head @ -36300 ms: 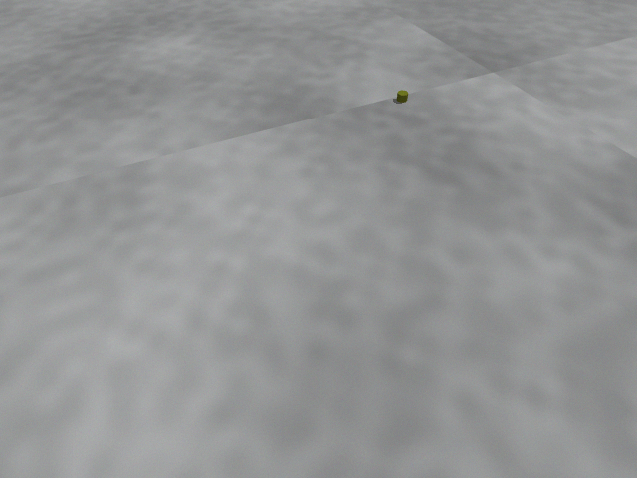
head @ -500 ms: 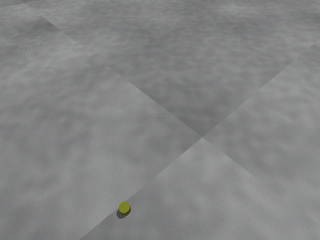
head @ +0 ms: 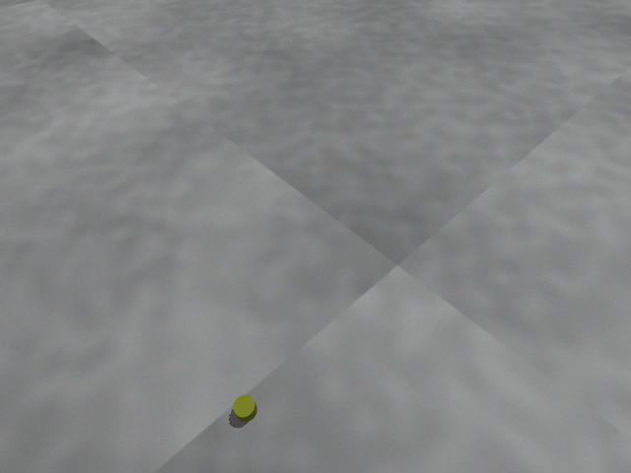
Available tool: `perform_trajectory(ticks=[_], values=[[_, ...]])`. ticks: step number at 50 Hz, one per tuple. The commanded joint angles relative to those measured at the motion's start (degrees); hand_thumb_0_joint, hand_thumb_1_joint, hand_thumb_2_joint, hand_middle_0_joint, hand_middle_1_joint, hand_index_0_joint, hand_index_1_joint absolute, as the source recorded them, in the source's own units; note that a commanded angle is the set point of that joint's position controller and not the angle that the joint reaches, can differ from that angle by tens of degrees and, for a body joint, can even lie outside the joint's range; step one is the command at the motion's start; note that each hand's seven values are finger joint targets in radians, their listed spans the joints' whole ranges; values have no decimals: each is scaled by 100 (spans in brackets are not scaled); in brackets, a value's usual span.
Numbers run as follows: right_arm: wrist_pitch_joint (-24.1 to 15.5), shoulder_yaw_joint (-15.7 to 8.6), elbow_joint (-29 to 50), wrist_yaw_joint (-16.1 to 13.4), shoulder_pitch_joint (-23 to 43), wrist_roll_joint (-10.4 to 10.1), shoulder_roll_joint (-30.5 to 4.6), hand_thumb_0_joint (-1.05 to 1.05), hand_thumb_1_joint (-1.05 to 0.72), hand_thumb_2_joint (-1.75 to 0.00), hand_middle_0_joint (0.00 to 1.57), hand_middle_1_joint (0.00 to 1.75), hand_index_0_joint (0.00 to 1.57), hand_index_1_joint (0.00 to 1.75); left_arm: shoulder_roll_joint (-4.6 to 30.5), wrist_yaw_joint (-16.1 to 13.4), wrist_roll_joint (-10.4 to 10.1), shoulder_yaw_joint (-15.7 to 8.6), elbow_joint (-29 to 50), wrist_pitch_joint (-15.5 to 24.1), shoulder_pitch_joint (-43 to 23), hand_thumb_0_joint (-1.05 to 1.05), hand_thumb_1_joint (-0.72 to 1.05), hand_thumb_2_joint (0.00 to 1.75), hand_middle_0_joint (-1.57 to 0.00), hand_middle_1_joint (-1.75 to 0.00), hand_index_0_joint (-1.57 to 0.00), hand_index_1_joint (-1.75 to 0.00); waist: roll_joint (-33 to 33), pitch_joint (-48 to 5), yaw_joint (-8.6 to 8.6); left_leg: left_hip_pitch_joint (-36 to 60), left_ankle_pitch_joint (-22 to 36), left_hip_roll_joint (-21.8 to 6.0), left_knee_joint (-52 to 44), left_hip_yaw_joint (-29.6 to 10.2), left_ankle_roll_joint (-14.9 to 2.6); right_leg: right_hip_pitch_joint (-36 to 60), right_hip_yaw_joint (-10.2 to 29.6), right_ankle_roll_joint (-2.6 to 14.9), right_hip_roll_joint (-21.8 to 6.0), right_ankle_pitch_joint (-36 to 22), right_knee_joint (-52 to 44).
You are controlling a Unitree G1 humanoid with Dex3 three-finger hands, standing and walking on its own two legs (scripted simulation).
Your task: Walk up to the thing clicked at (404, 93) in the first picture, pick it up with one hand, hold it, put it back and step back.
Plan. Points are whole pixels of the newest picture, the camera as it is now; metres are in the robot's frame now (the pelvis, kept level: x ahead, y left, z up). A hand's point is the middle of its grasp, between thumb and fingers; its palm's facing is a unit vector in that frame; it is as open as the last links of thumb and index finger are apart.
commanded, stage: stand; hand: left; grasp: from above
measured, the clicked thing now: (245, 408) +0.45 +0.25 -0.76
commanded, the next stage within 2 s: step back in 0.16 s
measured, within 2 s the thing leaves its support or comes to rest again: neither
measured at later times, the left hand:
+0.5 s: hand out of the picture +0.11 +0.31 -0.18, palm faces +0.00 -0.93 -0.36, open 7.3 cm
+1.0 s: hand out of the picture +0.00 +0.31 -0.16, palm faces -0.05 -0.91 -0.41, open 7.3 cm
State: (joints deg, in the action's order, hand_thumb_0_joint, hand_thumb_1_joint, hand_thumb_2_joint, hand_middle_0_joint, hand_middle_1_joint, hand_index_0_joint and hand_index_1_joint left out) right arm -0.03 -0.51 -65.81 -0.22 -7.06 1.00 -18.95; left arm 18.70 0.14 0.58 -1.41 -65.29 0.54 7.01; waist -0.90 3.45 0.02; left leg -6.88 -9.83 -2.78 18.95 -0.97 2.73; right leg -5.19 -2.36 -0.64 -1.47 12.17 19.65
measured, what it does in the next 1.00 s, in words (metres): walks backwards: left foot, then right foot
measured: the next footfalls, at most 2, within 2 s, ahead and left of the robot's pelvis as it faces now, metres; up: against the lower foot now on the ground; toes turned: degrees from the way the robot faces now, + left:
left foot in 0.44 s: -0.02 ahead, +0.14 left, +0.00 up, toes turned +0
right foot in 0.88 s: -0.05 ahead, -0.05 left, +0.00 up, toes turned +0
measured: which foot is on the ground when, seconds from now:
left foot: down 0.00-0.28, up 0.30-0.42, down 0.44-0.94, up 0.96-1.00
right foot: down 0.00-0.46, up 0.48-0.86, down 0.88-1.00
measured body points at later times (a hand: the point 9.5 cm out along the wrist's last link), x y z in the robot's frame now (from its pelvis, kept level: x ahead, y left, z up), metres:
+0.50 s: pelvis -0.04 +0.05 -0.03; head +0.04 +0.07 +0.41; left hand +0.11 +0.36 -0.16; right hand +0.03 -0.28 -0.14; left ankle -0.06 +0.14 -0.75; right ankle -0.02 -0.12 -0.74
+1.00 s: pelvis -0.12 +0.05 -0.02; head -0.08 +0.03 +0.42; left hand +0.00 +0.36 -0.13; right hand -0.02 -0.25 -0.15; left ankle -0.09 +0.15 -0.72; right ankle -0.09 -0.05 -0.75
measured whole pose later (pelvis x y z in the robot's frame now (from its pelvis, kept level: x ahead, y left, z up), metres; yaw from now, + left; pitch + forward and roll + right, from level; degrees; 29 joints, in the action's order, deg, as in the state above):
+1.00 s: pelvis -0.12 +0.05 -0.02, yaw -3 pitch -4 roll +1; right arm 3.2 -2.9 -51.4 -0.8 -5.7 0.2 -20.0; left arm 20.7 0.1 1.6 -4.2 -50.4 -2.1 8.3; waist -1.1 10.3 0.0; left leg -20.7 -27.0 4.4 50.2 -1.3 -1.6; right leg -15.6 2.4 3.2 2.9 17.6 37.6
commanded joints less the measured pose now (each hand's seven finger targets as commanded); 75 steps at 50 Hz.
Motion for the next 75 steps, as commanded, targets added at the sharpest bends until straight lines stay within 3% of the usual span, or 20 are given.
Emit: perform_trajectory(ticks=[1, 7, 10, 15, 18, 20, 22, 24, 25, 29, 42, 45, 48, 52, 62, 64, 66, 67, 71, 75], values=[[-117, -181, 317, -65, 203, -14, -1147, 0, -90, -90, 20, 30, 20, 30, 1212, -112, 8, -182, 310, 109, -204, 0, 90, 90, -20, -30, -20, -30, 99, -423, 7, 98, 907, -462, -191, -330, -321, 30, 449, 138, -623, -927, -343], [-119, -184, 350, -59, 218, -16, -1158, 0, -90, -90, 20, 30, 20, 30, 1236, -112, 9, -178, 333, 124, -200, 0, 90, 90, -20, -30, -20, -30, 173, -412, -4, 137, 1132, -465, -161, -313, -291, 25, 416, 122, -622, -1219, -322], [19, -294, 689, -16, 399, -154, -1329, 0, -90, -90, 20, 30, 20, 30, 1671, -171, -157, -504, 593, 22, -79, 0, 90, 90, -20, -30, -20, -30, 274, -189, -16, -343, 1959, -158, 1117, -62, -437, -193, 571, 409, -747, -2966, 282], [231, -439, 958, 33, 29, -123, -1297, 0, -90, -90, 20, 30, 20, 30, 1809, -173, 25, -586, 1251, -66, -709, 0, 90, 90, -20, -30, -20, -30, 1062, -610, -161, -662, -1706, 500, 3062, -42, -485, -785, 1328, 1397, -1761, -2627, 233], [259, -486, 1119, 88, -260, -135, -1282, 0, -90, -90, 20, 30, 20, 30, 1774, -163, 105, -579, 1494, -114, -946, 0, 90, 90, -20, -30, -20, -30, 1215, -549, -271, -853, -1857, 404, 3073, -201, -559, -950, 1034, 1348, -1640, -2491, 631], [206, -482, 1168, 62, -334, -128, -1258, 0, -90, -90, 20, 30, 20, 30, 1647, -168, 84, -539, 1604, -153, -891, 0, 90, 90, -20, -30, -20, -30, 1175, -572, -214, -938, -1095, 357, 2061, -11, -518, -613, 843, 1053, -1326, -2457, 1099], [95, -551, 1186, -2, -352, -16, -1485, 0, -90, -90, 20, 30, 20, 30, 1445, -153, -45, -485, 1704, -251, -775, 0, 90, 90, -20, -30, -20, -30, 121, -650, -189, -581, 2079, -255, 629, -613, -556, -656, 421, 532, -573, -1739, 2230], [37, -680, 1276, -59, -456, 101, -1972, 0, -90, -90, 20, 30, 20, 30, 1057, -237, -90, -427, 1764, -374, -574, 0, 90, 90, -20, -30, -20, -30, -743, -714, -131, 526, 4334, -1193, 603, -1989, -875, -2196, 939, 315, 714, 2278, 3523], [19, -689, 1349, -78, -492, 47, -2070, 0, -90, -90, 20, 30, 20, 30, 1091, -275, -61, -407, 1762, -386, -451, 0, 90, 90, -20, -30, -20, -30, -812, -836, -220, 598, 5053, -1354, 819, -2003, -936, -2239, 1221, 297, 714, 2539, 3901], [29, -623, 1666, -215, 187, 81, -1653, 0, -90, -90, 20, 30, 20, 30, 1334, -314, -110, -447, 1641, -387, -187, 0, 90, 90, -20, -30, -20, -30, -961, -946, 75, 918, 4081, -851, 878, -1205, -695, -2470, 1433, 245, 658, 1639, 4353], [82, -644, 1904, -194, -1, -40, -1601, 0, -90, -90, 20, 30, 20, 30, 1217, -170, 76, -522, 1715, -200, 279, 0, 90, 90, -20, -30, -20, -30, -555, -762, -60, 341, 2084, -1118, 1002, -1235, -1227, -1091, 504, 274, 261, 849, 1475], [104, -601, 1971, -147, 212, -103, -1471, 0, -90, -90, 20, 30, 20, 30, 1399, -152, 135, -609, 1647, -135, 436, 0, 90, 90, -20, -30, -20, -30, 288, -718, 30, -985, 703, -694, 1375, -995, -975, -141, 1147, 656, -127, -970, 1130], [193, -573, 1942, -140, 239, -64, -1315, 0, -90, -90, 20, 30, 20, 30, 1947, -129, 158, -702, 2092, -98, -52, 0, 90, 90, -20, -30, -20, -30, 1663, 53, 177, -1314, -2639, 905, 4371, -537, -311, -1542, 3607, 2095, -2069, -1519, -176], [191, -506, 1676, -97, -338, -127, -1346, 0, -90, -90, 20, 30, 20, 30, 1491, -202, 106, -667, 2297, -95, -389, 0, 90, 90, -20, -30, -20, -30, 671, -67, -42, -1585, -1901, 1105, 4996, -843, -251, -1275, 2055, 1415, -1132, -1527, 108], [85, -509, 1759, -129, -700, -13, -1257, 0, -90, -90, 20, 30, 20, 30, 1593, -138, 119, -650, 2514, -300, 73, 0, 90, 90, -20, -30, -20, -30, 1201, -963, 63, -848, -1247, 527, 1161, 51, -262, 120, 1516, 1042, -889, -1546, 960], [81, -618, 1676, -104, -897, 97, -1482, 0, -90, -90, 20, 30, 20, 30, 1488, -97, 78, -584, 2577, -373, 9, 0, 90, 90, -20, -30, -20, -30, 618, -732, -104, -118, -435, 172, 337, -503, -499, -1217, 1418, 597, -593, -242, 1239], [97, -800, 1871, -50, -369, 167, -2450, 0, -90, -90, 20, 30, 20, 30, 1464, -156, 77, -688, 2672, -320, -426, 0, 90, 90, -20, -30, -20, -30, -1332, -220, -364, -1251, -591, -2002, -522, -3090, -1799, -2145, 862, 76, 768, 2294, 3628], [31, -804, 2026, -93, 85, 150, -2527, 0, -90, -90, 20, 30, 20, 30, 1592, -178, 145, -741, 2646, -323, -518, 0, 90, 90, -20, -30, -20, -30, -1389, 72, -312, -2142, -626, -2343, -720, -3559, -2157, -1821, 1414, 57, 608, 2326, 4733], [-49, -538, 2127, -144, 605, 169, -1589, 0, -90, -90, 20, 30, 20, 30, 1389, -87, -11, -733, 2163, -351, 553, 0, 90, 90, -20, -30, -20, -30, -481, -36, 392, -1102, 836, -895, 79, -1131, -1291, -2282, 1424, 143, 946, 1249, 5536], [-30, -579, 2026, -165, -220, 68, -1521, 0, -90, -90, 20, 30, 20, 30, 1297, -94, 61, -698, 2281, -294, 305, 0, 90, 90, -20, -30, -20, -30, -679, -344, -104, 452, 1641, -911, 658, -1119, -1522, -2684, 1240, -181, 722, 1492, 4487]])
